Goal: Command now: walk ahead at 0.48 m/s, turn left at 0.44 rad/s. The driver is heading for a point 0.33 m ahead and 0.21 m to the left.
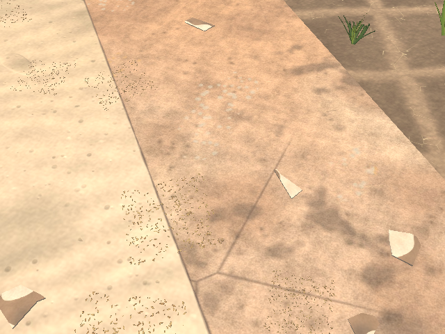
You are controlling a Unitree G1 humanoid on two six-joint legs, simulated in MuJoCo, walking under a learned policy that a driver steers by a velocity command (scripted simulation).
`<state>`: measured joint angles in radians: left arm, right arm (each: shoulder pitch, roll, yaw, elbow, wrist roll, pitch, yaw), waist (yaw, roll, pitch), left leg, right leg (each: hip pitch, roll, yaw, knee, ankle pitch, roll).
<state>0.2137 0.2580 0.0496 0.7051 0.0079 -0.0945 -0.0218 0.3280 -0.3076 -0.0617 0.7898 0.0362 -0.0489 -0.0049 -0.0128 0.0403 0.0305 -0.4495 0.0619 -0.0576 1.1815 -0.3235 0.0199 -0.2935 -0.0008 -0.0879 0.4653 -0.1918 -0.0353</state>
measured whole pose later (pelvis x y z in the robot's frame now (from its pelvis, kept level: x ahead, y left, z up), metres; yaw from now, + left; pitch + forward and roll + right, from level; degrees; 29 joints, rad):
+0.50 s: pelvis +0.26 +0.07 -0.01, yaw +15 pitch +1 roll -1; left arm 0.25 0.31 0.06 0.80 -0.02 -0.07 0.00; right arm 0.13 -0.29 -0.06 0.64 0.00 -0.04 0.04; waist 0.02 0.00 0.09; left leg -0.45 -0.05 0.05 0.58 -0.16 0.09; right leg -0.33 -0.05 -0.01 1.24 -0.51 0.03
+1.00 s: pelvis +0.39 +0.07 +0.00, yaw +18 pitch +0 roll +0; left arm 0.14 0.24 0.03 0.81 0.01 -0.02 0.00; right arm 0.17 -0.24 -0.02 0.82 -0.02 0.01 -0.01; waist 0.00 0.01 0.01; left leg -0.18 -0.04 0.00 0.51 -0.33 0.02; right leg -0.32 -0.02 0.01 0.53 -0.21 0.01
